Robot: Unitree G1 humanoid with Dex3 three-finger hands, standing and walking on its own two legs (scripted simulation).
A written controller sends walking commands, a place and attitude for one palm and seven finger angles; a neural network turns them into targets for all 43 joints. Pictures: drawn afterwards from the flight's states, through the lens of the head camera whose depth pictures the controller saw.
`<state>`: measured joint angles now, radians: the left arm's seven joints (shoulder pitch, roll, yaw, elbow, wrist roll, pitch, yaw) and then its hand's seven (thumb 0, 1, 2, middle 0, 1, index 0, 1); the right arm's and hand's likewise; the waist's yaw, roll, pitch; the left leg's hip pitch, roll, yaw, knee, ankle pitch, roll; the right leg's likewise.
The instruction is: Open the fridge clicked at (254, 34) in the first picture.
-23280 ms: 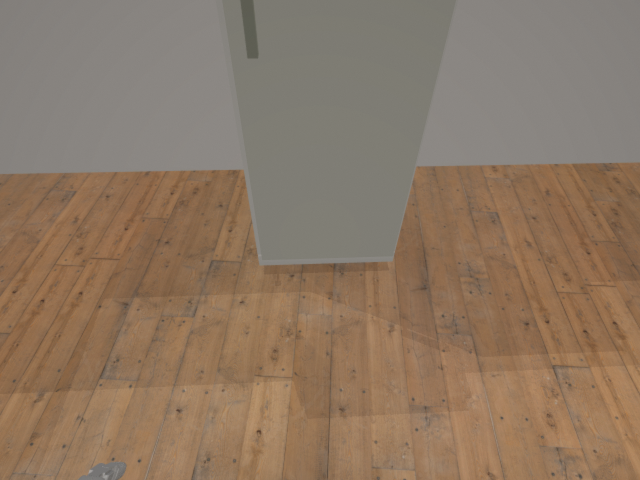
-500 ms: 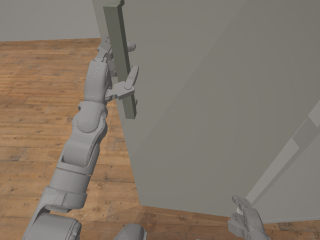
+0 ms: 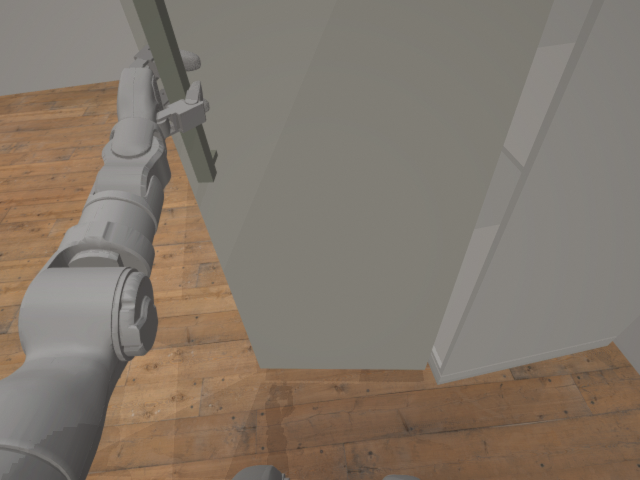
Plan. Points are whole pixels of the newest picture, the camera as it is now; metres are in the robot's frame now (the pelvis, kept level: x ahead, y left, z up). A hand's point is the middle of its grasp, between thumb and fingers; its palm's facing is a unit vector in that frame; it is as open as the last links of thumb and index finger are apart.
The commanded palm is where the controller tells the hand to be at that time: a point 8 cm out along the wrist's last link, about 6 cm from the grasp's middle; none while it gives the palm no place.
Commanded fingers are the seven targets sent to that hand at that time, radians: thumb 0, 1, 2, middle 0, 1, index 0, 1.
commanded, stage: stop walking and hold the door back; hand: left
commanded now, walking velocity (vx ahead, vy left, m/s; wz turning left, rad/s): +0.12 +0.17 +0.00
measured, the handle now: (185, 88) +0.53 +0.16 +0.25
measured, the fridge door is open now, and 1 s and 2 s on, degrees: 77 70 69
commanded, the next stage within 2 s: loosen the grip on the handle in 0.50 s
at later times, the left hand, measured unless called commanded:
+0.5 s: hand (191, 104) +0.49 +0.15 +0.25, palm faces +0.01 -1.00 -0.09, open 5.8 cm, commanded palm +0.51 +0.22 +0.22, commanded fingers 0.00 0.90 0.90 -0.45 -1.40 -0.45 -1.40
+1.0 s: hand (199, 110) +0.53 +0.15 +0.22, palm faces -0.01 -0.99 -0.11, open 12.5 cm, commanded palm +0.51 +0.21 +0.22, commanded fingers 0.00 -0.55 0.20 -0.30 -1.22 -0.30 -1.22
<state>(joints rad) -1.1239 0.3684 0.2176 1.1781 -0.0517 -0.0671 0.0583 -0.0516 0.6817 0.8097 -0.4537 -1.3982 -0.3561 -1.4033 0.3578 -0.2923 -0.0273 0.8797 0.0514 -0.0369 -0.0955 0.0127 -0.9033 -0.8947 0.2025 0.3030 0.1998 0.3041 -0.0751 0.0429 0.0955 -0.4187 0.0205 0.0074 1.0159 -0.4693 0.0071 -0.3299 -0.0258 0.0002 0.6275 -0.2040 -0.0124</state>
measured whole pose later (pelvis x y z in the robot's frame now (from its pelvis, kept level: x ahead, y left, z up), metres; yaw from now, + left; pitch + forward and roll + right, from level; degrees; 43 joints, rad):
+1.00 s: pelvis +0.03 +0.05 +0.01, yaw -9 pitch +4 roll +0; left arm -0.87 0.39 0.26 0.72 0.00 0.05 -0.01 0.00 -0.32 0.32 -0.41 -1.35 -0.37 -1.33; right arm 0.41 -0.29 -0.02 0.69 0.03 -0.24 0.03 0.01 -0.90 -0.89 0.20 0.30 0.20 0.30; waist -0.08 -0.04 -0.03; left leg -0.35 0.04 0.10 0.51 -0.22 0.01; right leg -0.37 -0.03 0.03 0.50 -0.20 0.01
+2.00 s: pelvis +0.06 +0.04 +0.01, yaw -7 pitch +6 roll -1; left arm -0.77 0.56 0.40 0.82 -0.10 -0.06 -0.26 -0.02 -0.55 0.20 -0.25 -1.15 -0.25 -1.15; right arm 0.41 -0.27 0.02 0.65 0.05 -0.12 -0.05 0.01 -0.90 -0.89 0.20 0.30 0.20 0.30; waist -0.06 0.01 -0.07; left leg -0.38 0.04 0.05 0.57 -0.30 0.00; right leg -0.36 -0.03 -0.02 0.52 -0.26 0.03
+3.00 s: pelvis +0.05 +0.02 +0.01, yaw -5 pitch +0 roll +0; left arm -0.43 0.45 0.40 0.37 -0.28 0.18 -0.30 -0.02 -0.55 0.20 -0.25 -1.15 -0.25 -1.15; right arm 0.27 -0.27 0.06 0.66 0.08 -0.17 -0.12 0.01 -0.90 -0.89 0.20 0.30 0.20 0.30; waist 0.02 0.04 -0.05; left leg -0.26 0.05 0.01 0.53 -0.27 -0.02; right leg -0.24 -0.02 -0.06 0.51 -0.27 0.00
